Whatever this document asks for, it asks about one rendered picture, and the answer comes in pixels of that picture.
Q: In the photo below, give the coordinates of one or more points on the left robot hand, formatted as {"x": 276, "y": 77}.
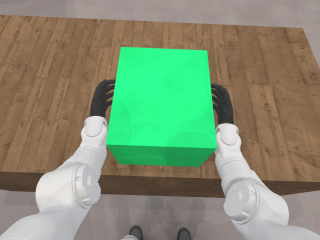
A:
{"x": 99, "y": 102}

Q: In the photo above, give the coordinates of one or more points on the robot left foot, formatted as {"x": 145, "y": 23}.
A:
{"x": 136, "y": 232}

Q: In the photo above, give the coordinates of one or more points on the left robot forearm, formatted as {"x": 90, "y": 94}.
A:
{"x": 92, "y": 150}

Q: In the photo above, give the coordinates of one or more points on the right robot hand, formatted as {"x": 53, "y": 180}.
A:
{"x": 224, "y": 108}

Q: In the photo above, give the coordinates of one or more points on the right robot forearm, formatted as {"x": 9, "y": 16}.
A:
{"x": 230, "y": 163}

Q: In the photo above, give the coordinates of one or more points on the robot right foot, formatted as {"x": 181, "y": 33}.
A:
{"x": 183, "y": 234}

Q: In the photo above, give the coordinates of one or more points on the robot left upper arm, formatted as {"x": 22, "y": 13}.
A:
{"x": 64, "y": 197}

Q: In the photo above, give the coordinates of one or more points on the carton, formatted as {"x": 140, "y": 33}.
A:
{"x": 162, "y": 109}

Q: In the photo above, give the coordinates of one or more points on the robot right upper arm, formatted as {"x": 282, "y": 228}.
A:
{"x": 260, "y": 214}

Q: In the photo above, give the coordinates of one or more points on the pedestal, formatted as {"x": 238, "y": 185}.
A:
{"x": 50, "y": 68}

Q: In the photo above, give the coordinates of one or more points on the robot foot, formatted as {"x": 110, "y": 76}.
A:
{"x": 136, "y": 232}
{"x": 183, "y": 234}

